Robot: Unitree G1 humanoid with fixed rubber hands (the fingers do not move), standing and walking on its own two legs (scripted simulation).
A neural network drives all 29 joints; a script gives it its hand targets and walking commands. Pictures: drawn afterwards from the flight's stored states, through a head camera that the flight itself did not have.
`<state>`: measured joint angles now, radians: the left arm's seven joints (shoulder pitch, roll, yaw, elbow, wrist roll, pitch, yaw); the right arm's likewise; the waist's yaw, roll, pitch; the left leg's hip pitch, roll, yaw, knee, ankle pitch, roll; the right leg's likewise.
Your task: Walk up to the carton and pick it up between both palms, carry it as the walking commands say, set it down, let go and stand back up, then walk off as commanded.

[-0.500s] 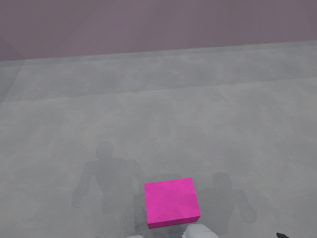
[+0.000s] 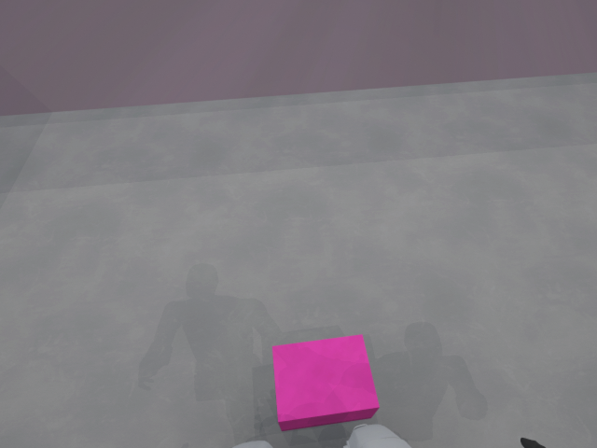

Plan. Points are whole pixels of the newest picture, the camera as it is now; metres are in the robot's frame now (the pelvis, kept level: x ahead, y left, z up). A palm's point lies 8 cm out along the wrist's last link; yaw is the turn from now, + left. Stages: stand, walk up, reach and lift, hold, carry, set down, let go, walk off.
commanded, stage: walk up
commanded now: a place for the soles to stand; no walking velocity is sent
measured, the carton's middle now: (322, 382) +0.35 -0.05 -0.67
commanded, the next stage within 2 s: none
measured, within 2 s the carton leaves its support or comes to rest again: neither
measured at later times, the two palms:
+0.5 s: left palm out of the picture +0.07 +0.32 -0.10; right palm out of the picture +0.06 -0.31 -0.11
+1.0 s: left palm out of the picture +0.07 +0.33 -0.11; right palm out of the picture +0.06 -0.30 -0.11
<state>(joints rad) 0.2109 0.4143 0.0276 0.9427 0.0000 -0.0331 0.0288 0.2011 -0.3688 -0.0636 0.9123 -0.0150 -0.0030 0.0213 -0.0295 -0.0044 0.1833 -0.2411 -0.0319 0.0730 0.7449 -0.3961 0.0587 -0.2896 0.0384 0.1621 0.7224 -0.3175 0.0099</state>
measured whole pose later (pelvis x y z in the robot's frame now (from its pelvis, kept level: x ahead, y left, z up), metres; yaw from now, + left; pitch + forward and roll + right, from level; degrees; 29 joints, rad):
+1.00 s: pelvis +0.00 +0.01 +0.00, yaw +0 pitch -7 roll +0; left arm 0.21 0.41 0.01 0.94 0.00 -0.03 0.03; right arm 0.20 -0.37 -0.06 0.91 -0.01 0.00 0.02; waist -0.03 -0.01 0.18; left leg -0.23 -0.04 0.07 0.74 -0.40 0.07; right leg -0.31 0.04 0.16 0.86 -0.47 -0.01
